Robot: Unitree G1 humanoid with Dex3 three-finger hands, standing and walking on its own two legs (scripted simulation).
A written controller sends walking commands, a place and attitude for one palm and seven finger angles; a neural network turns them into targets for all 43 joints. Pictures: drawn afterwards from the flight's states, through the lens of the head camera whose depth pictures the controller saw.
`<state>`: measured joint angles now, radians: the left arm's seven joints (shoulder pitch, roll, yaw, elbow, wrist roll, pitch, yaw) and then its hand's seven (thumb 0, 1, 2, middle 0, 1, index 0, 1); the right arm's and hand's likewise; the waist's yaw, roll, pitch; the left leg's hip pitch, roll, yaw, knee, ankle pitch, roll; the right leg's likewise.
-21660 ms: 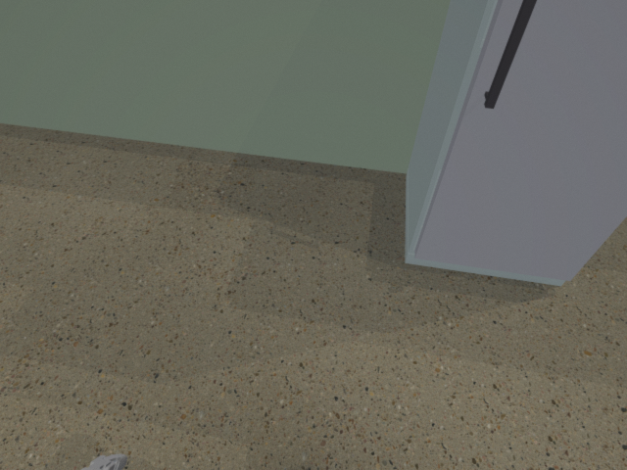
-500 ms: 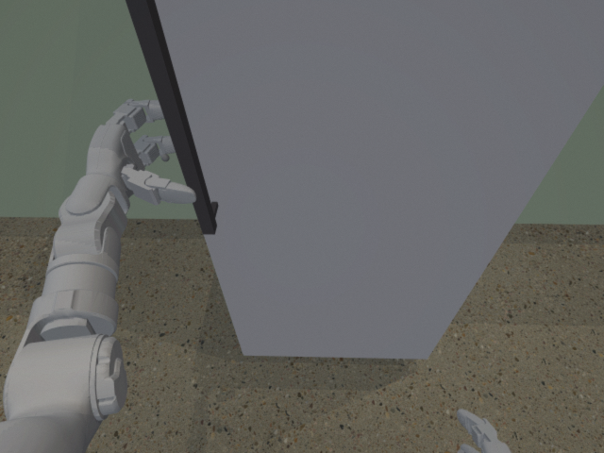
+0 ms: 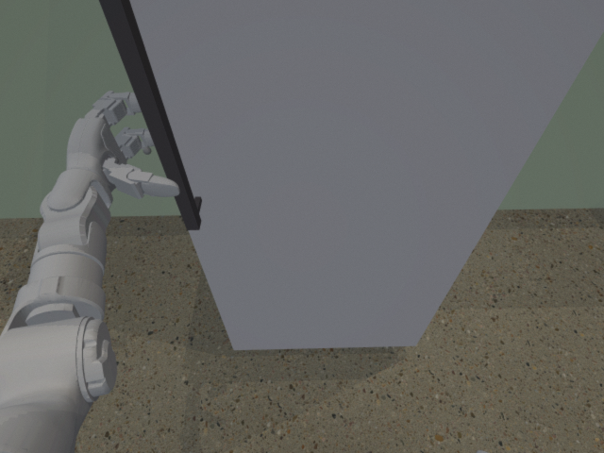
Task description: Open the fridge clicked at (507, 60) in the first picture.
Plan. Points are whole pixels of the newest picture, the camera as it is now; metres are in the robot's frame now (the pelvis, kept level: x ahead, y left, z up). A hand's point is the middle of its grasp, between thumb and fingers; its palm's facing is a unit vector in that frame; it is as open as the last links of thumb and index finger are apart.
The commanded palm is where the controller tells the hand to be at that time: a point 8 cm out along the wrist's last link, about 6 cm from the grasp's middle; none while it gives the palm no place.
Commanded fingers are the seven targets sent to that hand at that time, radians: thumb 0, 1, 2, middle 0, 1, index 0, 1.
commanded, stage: slide the fingers in behind the handle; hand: left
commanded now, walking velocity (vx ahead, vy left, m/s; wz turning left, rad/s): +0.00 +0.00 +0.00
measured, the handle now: (164, 121) +0.49 +0.19 +0.19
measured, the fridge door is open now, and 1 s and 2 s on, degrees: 0 0 0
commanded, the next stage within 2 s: grip the handle and tug to test in 1.62 s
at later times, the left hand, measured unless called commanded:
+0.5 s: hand (158, 158) +0.43 +0.18 +0.18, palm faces +0.02 -1.00 -0.01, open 14.0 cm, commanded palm +0.41 +0.23 +0.17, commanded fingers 0.00 -0.50 0.30 -0.30 -1.20 -0.30 -1.20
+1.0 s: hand (181, 155) +0.44 +0.16 +0.18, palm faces +0.02 -1.00 +0.01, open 14.0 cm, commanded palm +0.41 +0.21 +0.17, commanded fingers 0.00 -0.50 0.30 -0.30 -1.20 -0.30 -1.20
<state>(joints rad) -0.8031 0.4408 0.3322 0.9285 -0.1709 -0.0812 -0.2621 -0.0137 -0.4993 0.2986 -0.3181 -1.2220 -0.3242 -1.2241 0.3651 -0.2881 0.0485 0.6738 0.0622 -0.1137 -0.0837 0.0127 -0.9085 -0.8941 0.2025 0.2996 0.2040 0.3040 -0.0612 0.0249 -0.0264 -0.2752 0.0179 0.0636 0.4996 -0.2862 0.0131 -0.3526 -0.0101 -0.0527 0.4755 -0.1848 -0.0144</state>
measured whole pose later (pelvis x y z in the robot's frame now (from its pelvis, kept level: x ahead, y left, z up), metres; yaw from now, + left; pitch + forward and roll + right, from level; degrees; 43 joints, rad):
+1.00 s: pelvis +0.01 +0.00 +0.00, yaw +0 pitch +2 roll +0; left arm -0.71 0.30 0.26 0.72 -0.16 0.04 -0.14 -0.01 -0.50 0.30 -0.30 -1.20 -0.30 -1.21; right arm 0.30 -0.26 0.05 0.65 0.06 -0.08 -0.08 0.01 -0.91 -0.89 0.20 0.30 0.20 0.30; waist -0.03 0.04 -0.03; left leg -0.22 0.02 0.06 0.47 -0.29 0.01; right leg -0.30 -0.01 -0.05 0.46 -0.20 -0.02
